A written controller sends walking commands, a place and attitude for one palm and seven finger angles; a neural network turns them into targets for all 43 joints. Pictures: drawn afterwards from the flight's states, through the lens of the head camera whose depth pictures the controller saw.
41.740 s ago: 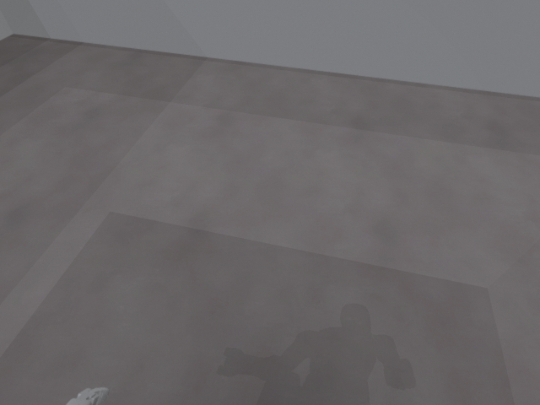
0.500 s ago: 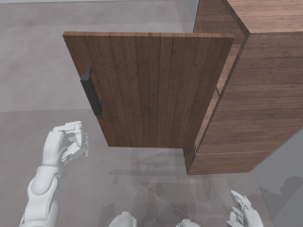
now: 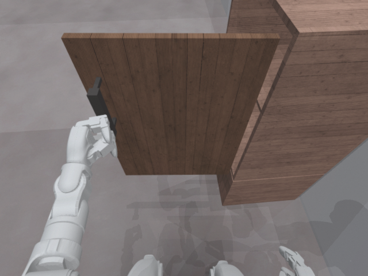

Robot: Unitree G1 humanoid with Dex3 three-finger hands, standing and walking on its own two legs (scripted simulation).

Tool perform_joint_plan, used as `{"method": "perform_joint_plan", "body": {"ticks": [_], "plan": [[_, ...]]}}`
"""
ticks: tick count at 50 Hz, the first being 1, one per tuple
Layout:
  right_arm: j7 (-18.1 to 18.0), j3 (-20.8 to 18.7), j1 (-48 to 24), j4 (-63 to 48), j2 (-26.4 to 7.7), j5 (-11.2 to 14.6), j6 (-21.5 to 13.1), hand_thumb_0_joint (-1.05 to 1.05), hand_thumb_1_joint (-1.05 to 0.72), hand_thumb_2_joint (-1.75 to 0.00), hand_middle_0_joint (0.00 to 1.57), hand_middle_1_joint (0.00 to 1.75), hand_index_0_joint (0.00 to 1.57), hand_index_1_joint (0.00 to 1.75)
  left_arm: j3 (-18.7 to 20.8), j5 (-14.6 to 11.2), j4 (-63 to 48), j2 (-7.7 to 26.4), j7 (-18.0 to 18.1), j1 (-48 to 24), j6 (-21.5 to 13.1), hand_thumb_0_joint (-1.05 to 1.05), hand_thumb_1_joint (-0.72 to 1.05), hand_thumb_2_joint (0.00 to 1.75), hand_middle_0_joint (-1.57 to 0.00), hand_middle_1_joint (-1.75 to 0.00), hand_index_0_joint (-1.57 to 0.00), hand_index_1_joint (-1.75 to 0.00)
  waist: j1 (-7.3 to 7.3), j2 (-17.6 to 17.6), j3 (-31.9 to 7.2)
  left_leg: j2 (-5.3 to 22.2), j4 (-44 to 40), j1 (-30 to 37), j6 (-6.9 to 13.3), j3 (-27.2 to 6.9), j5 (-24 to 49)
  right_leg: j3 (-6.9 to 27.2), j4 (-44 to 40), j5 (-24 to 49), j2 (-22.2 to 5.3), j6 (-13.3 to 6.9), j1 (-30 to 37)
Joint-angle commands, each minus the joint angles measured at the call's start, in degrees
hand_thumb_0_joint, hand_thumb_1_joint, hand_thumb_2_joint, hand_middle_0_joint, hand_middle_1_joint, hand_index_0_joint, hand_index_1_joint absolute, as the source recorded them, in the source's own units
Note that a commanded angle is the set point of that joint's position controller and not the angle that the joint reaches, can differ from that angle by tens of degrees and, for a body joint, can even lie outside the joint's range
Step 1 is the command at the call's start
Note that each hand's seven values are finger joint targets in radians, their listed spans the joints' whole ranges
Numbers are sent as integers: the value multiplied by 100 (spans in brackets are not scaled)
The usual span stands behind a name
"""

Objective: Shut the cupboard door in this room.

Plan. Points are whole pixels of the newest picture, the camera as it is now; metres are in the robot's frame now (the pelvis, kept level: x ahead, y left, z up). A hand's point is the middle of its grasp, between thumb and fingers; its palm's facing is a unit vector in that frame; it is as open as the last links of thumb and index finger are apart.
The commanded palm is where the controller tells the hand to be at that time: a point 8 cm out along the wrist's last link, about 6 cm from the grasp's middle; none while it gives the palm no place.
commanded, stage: bring the fist close to the handle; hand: left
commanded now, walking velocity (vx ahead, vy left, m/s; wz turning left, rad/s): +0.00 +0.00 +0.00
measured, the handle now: (105, 109) +0.48 +0.20 +0.06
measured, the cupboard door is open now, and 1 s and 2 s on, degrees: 86 81 69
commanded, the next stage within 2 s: push the door shut along its arc in 0.42 s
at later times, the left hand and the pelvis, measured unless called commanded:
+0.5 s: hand (115, 137) +0.39 +0.16 +0.07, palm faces +0.01 -1.00 -0.03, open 3.1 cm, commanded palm +0.37 +0.21 +0.06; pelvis +0.00 +0.00 +0.00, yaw +0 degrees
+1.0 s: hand (119, 122) +0.44 +0.16 +0.07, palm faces -0.09 -0.99 -0.04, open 3.1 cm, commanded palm +0.43 +0.21 +0.06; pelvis -0.01 +0.00 -0.01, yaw +0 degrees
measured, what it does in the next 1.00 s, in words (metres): stands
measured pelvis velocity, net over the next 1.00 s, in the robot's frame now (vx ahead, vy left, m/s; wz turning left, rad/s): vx -0.01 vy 0.00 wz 0.01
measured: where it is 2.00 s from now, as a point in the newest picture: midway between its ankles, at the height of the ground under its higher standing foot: outside the picture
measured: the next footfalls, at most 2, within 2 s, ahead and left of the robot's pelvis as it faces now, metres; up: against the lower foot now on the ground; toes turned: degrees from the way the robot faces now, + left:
none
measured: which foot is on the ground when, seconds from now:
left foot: down 0.00-1.00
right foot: down 0.00-1.00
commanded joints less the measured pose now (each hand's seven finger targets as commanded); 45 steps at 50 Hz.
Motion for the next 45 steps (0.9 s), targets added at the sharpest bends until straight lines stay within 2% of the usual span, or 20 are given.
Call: {"method": "perform_joint_plan", "body": {"ticks": [1,3,5,7,8,10,13,15,17,18,20,23,26,29,35,38,40,42,43,45], "plan": [[-57,-338,157,-592,-822,-3,-154,0,-90,-90,20,30,20,30,312,-47,-799,950,0,-2115,-505,0,90,90,-130,-150,-130,-150,-88,-84,-1807,-159,-680,1176,83,-195,1191,148,-822,1710,164,-70,722],[-39,-383,230,-614,-850,-25,-134,0,-90,-90,20,30,20,30,429,-37,-804,1045,-12,-1906,-561,0,90,90,-130,-150,-130,-150,13,-5,-2062,-148,-675,1372,72,-221,1416,121,-772,1864,184,-97,796],[-7,-385,216,-646,-817,-1,-118,0,-90,-90,20,30,20,30,198,-72,-920,759,-36,-1870,-581,0,90,90,-130,-150,-130,-150,-25,19,-2099,-145,-699,1524,72,-207,1534,89,-796,1964,184,-93,767],[9,-380,217,-634,-832,2,-89,0,-90,-90,20,30,20,30,260,-82,-875,838,-19,-1803,-583,0,90,90,-130,-150,-130,-150,-13,21,-1955,-153,-739,1424,75,-200,1350,91,-847,1797,194,-91,738],[-16,-399,251,-613,-866,-10,-59,0,-90,-90,20,30,20,30,475,-62,-748,1079,14,-1748,-574,0,90,90,-130,-150,-130,-150,-14,-262,-1876,-145,-748,1293,90,-205,1311,98,-862,1783,203,-80,824],[-24,-366,190,-633,-827,-1,-24,0,-90,-90,20,30,20,30,353,-45,-752,964,34,-1980,-590,0,90,90,-130,-150,-130,-150,-54,-152,-1759,-170,-774,1174,101,-159,1110,149,-908,1640,177,-57,777],[-72,-381,222,-598,-861,-16,-3,0,-90,-90,20,30,20,30,609,-15,-756,1294,75,-2168,-680,0,90,90,-130,-150,-130,-150,-31,-137,-1849,-161,-766,1175,104,-179,998,178,-911,1475,188,-67,804],[-79,-362,187,-569,-818,-4,-16,0,-90,-90,20,30,20,30,320,6,-786,1015,58,-2449,-747,0,90,90,-130,-150,-130,-150,-139,23,-1866,-155,-760,1292,99,-188,941,160,-904,1405,189,-65,649],[-70,-387,216,-536,-825,-8,-45,0,-90,-90,20,30,20,30,260,-7,-722,904,51,-2406,-779,0,90,90,-130,-150,-130,-150,-118,157,-1920,-144,-749,1471,79,-218,1049,118,-883,1468,209,-91,554],[-72,-392,263,-525,-863,-20,-52,0,-90,-90,20,30,20,30,343,2,-714,1037,58,-2411,-781,0,90,90,-130,-150,-130,-150,-114,152,-2017,-135,-737,1508,75,-252,1147,100,-840,1536,216,-101,581],[-49,-398,252,-533,-833,-11,-58,0,-90,-90,20,30,20,30,150,-1,-687,782,41,-2399,-749,0,90,90,-130,-150,-130,-150,-129,191,-2044,-131,-732,1614,67,-253,1236,76,-830,1616,213,-95,509],[-39,-391,290,-569,-875,-20,-11,0,-90,-90,20,30,20,30,450,-35,-413,1037,59,-1963,-639,0,90,90,-130,-150,-130,-150,-30,-200,-1950,-155,-765,1334,92,-210,1171,109,-892,1647,218,-73,775],[-38,-367,236,-610,-832,-8,31,0,-90,-90,20,30,20,30,428,-15,-465,1026,59,-2159,-622,0,90,90,-130,-150,-130,-150,-46,-208,-1774,-173,-783,1189,101,-166,1093,151,-930,1655,190,-56,810],[-81,-355,247,-535,-844,-10,44,0,-90,-90,20,30,20,30,344,62,-499,1141,7,-2875,-721,0,90,90,-130,-150,-130,-150,-223,-23,-1788,-153,-715,1294,112,-209,1006,165,-886,1555,189,-56,582],[-115,-354,341,-392,-870,0,15,0,-90,-90,20,30,20,30,329,30,109,1235,-307,-3427,-776,0,90,90,-130,-150,-130,-150,-286,37,-2022,-164,-578,1337,97,-268,1089,172,-807,1616,190,-80,500],[-115,-352,417,-374,-926,-1,51,0,-90,-90,20,30,20,30,494,29,517,1479,-475,-3514,-688,0,90,90,-130,-150,-130,-150,-268,64,-2064,-170,-529,1262,108,-278,1111,185,-776,1625,199,-93,456],[-113,-350,444,-345,-915,17,71,0,-90,-90,20,30,20,30,347,16,625,1362,-570,-3996,-688,0,90,90,-130,-150,-130,-150,-380,12,-1984,-157,-508,1249,117,-307,1073,169,-768,1581,199,-82,289],[-95,-354,491,-340,-924,9,82,0,-90,-90,20,30,20,30,260,5,767,1267,-647,-4122,-695,0,90,90,-130,-150,-130,-150,-384,116,-2109,-161,-480,1335,109,-340,1099,143,-742,1540,207,-103,203],[-103,-368,538,-325,-957,-1,87,0,-90,-90,20,30,20,30,381,14,878,1428,-672,-4189,-701,0,90,90,-130,-150,-130,-150,-391,123,-2161,-158,-435,1340,117,-357,1136,135,-706,1538,222,-114,162],[-93,-351,575,-278,-952,11,101,0,-90,-90,20,30,20,30,188,24,1054,1289,-755,-4588,-712,0,90,90,-130,-150,-130,-150,-510,58,-2080,-151,-409,1265,128,-384,1048,135,-701,1446,218,-100,0]]}}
